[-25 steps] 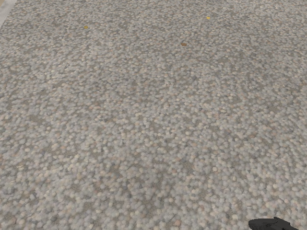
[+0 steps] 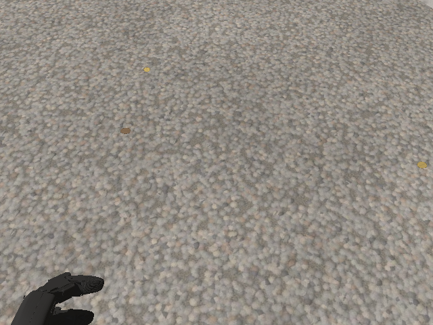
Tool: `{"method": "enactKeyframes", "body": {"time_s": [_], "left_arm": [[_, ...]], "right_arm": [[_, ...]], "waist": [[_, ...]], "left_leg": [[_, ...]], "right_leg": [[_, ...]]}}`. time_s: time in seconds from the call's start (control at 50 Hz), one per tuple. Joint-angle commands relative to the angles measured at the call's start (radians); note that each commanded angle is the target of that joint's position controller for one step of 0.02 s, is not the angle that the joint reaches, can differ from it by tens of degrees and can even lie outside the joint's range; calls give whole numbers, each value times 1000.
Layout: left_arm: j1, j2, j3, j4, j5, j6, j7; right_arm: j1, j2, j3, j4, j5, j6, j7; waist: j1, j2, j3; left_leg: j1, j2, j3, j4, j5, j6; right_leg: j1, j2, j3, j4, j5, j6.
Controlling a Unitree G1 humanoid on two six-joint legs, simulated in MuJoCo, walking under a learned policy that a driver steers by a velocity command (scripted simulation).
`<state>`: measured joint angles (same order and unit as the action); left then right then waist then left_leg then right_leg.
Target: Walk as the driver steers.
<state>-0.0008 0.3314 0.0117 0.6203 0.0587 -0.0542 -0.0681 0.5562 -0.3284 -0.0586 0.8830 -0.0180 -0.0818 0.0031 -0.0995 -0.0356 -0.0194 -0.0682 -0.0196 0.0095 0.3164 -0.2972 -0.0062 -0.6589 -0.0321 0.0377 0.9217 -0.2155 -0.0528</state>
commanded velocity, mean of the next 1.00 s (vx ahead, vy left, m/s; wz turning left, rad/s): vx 1.00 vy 0.00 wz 0.67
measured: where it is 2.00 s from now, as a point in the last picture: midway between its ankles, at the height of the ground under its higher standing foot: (44, 94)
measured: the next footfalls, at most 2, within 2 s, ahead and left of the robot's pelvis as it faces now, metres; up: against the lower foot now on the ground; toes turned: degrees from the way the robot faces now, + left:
right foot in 0.12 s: +0.30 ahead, -0.12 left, +0.00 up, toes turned +5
left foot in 0.56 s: +0.67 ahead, +0.17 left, +0.00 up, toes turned +29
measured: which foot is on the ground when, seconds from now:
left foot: down 0.00-0.14, up 0.16-0.54, down 0.56-1.00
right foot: up 0.00-0.10, down 0.12-0.56, up 0.58-0.96, down 0.98-1.00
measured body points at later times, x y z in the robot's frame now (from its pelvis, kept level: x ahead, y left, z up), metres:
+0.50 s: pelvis +0.45 +0.04 -0.03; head +0.48 +0.06 +0.42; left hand +0.30 +0.29 -0.16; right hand +0.78 -0.10 -0.08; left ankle +0.62 +0.17 -0.71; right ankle +0.26 -0.13 -0.73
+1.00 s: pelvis +0.89 +0.25 -0.03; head +0.92 +0.26 +0.42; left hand +0.92 +0.58 -0.09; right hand +1.09 +0.01 -0.15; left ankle +0.65 +0.15 -0.72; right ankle +1.08 +0.26 -0.74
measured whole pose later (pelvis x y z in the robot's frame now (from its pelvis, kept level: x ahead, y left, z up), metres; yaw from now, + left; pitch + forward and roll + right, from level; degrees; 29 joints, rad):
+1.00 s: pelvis +0.89 +0.25 -0.03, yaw +42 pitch +1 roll +0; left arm 0.05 0.28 -0.01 0.63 0.03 -0.07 -0.01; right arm 0.43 -0.36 -0.08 0.85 -0.03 -0.07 0.00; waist -0.07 0.02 0.02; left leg 0.14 -0.13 -0.17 0.52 -0.44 0.14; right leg -0.53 0.00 -0.04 0.54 -0.05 -0.06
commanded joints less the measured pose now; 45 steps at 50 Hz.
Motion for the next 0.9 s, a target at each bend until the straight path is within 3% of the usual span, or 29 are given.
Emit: {"method": "enactKeyframes", "body": {"time_s": [0.02, 0.06, 0.08, 0.1, 0.12, 0.14, 0.16, 0.18, 0.2, 0.24, 0.26, 0.3, 0.34, 0.42, 0.46, 0.48, 0.52, 0.54, 0.56, 0.58, 0.6, 0.62, 0.64, 0.68, 0.72, 0.76, 0.8, 0.86, 0.9], "left_arm": [[-15, 10, -23, -73, -19, -18, -25], [14, 57, -4, -55, -24, -16, -6], [69, 80, 10, -35, -19, -17, 10], [205, 102, 26, 13, -7, -21, 29], [351, 138, 46, 45, 9, -26, 50], [517, 224, 69, 56, 35, -33, 72], [488, 270, 78, 35, 28, -21, 79], [384, 188, 69, 37, 7, -16, 80], [321, 106, 52, 39, -7, -24, 77], [288, 51, 42, 67, -12, -37, 74], [294, 41, 40, 86, -22, -47, 73], [318, 15, 37, 126, -41, -68, 66], [318, 2, 36, 147, -43, -79, 65], [293, 49, 45, 167, -40, -86, 75], [342, 105, 56, 177, -40, -81, 83], [349, 143, 66, 173, -36, -68, 90], [292, 207, 85, 146, -24, -30, 101], [270, 203, 86, 133, -18, -17, 97], [257, 109, 69, 132, -15, -21, 78], [387, 41, 37, 7, -26, -40, 68], [282, 99, 32, -16, -18, -66, 71], [230, 107, 28, -18, -21, -80, 72], [206, 93, 22, -19, -14, -77, 74], [236, 78, 12, -3, 16, -32, 75], [209, 57, 6, -18, 18, 2, 70], [69, 26, -8, -80, 6, 4, 58], [-20, -3, -21, -108, -13, 0, 47], [-40, -7, -23, -92, -26, -13, 38], [-62, 24, -9, -90, -26, -16, 45]], "right_arm": [[-173, -148, -28, -111, 14, -32, 16], [-151, -182, -36, -102, 19, -32, 26], [-129, -189, -36, -90, 21, -31, 27], [-110, -195, -37, -79, 22, -26, 25], [-113, -184, -34, -80, 25, -27, 24], [-113, -52, -5, -109, 12, -28, 19], [-43, -13, 4, -159, 54, -18, 14], [-111, -65, -6, -152, 32, -1, 8], [-178, -60, -4, -151, 16, 9, 15], [-190, -28, -3, -132, 3, 33, 31], [-188, -9, -1, -136, -5, 51, 40], [-281, 13, 2, -174, -9, 75, 51], [-373, 23, 9, -223, -12, 79, 64], [-514, 21, 29, -282, -5, 73, 97], [-515, -2, 25, -275, -6, 71, 99], [-460, -26, 18, -260, -3, 71, 93], [-166, -100, -16, -182, -3, 70, 73], [27, -149, -45, -115, -5, 71, 51], [-32, -211, -78, -111, 23, 89, 26], [-142, -350, -93, -174, -17, 100, 25], [-124, -315, -98, -209, -7, 105, 14], [-140, -253, -84, -180, -3, 96, 1], [-164, -208, -71, -159, 2, 80, -2], [-221, -166, -51, -164, 5, 49, -9], [-218, -148, -42, -163, 13, 25, 0], [-214, -150, -45, -164, 14, 14, 4], [-204, -155, -53, -164, 16, 12, 10], [-130, -127, -45, -121, 33, -7, 16], [-104, -145, -45, -99, 22, -14, 10]], "waist": [[121, 121, 98], [140, 104, 80], [167, 84, 33], [230, 54, -54], [306, 53, -138], [332, -138, -273], [256, -263, -364], [213, -141, -198], [194, -72, -71], [131, -45, 18], [105, -81, 38], [91, -60, 88], [79, -53, 107], [65, -7, 148], [57, -6, 106], [21, -36, 62], [-138, -69, -97], [-209, -23, -180], [-148, 192, -108], [33, 368, -251], [-47, 152, -310], [-7, 40, -120], [51, -34, -22], [128, -53, 51], [145, -37, 75], [116, -10, 123], [75, 21, 120], [18, 52, 79], [0, 58, 73]], "left_leg": [[-342, 185, -199, -286, 255, 183], [-270, 206, -186, -223, 439, 172], [-209, 192, -157, -91, 615, 156], [-202, 149, -120, 136, 718, 138], [-343, 101, -111, 405, 597, 122], [-504, 27, -85, 793, -13, 112], [-665, -26, -105, 1040, -179, 118], [-751, 42, -100, 1093, -64, 121], [-765, 80, -84, 1047, 5, 115], [-699, 121, -83, 990, 28, 92], [-681, 138, -82, 973, 23, 80], [-741, 158, -73, 947, 47, 74], [-768, 157, -44, 881, 142, 79], [-571, 104, 90, 527, 351, 128], [-440, 17, 177, 450, 357, 164], [-379, -23, 196, 444, 306, 178], [-74, -77, 162, 443, 184, 224], [181, -93, 98, 382, 127, 251], [297, -16, -71, 310, 60, 279], [547, 246, -668, 162, 72, 490], [538, 287, -846, -19, -139, 508], [349, 273, -803, -86, -157, 450], [171, 229, -705, -85, -66, 405], [-92, 139, -538, -88, 98, 375], [-232, 80, -449, -115, 148, 371], [-327, 30, -398, -155, 189, 350], [-334, -10, -367, -152, 257, 302], [-181, 39, -321, -176, 450, 251], [5, 80, -292, -145, 624, 223]], "right_leg": [[327, 21, -71, -218, 162, 24], [417, 35, -68, -269, 160, 16], [492, 57, -71, -306, 118, 8], [653, 85, -82, -338, 72, -1], [870, 8, -22, -329, 20, -13], [1039, -282, 302, -395, -356, -29], [1031, -462, 792, -647, -590, -85], [911, -408, 726, -677, -613, -104], [794, -357, 537, -656, -439, -105], [633, -273, 299, -691, -153, -79], [587, -271, 232, -710, -81, -78], [585, -260, 107, -750, 96, -67], [584, -228, -35, -778, 254, -49], [528, -153, -274, -844, 446, -5], [612, -161, -308, -749, 894, 11], [669, -174, -310, -644, 1105, 19], [653, -217, -284, -238, 1281, 9], [519, -197, -269, 84, 1094, 10], [243, 7, -256, 502, 82, 44], [-153, 96, -102, 822, -304, 94], [-237, 54, 52, 796, -208, 77], [-243, -1, 61, 669, -156, 69], [-173, -48, 58, 535, -134, 73], [-22, -85, 53, 409, -159, 97], [43, -104, 25, 261, -185, 122], [79, -99, -16, 70, -31, 135], [152, -66, -33, -121, 188, 127], [243, -43, -70, -312, 424, 71], [215, -21, -89, -395, 383, 24]]}}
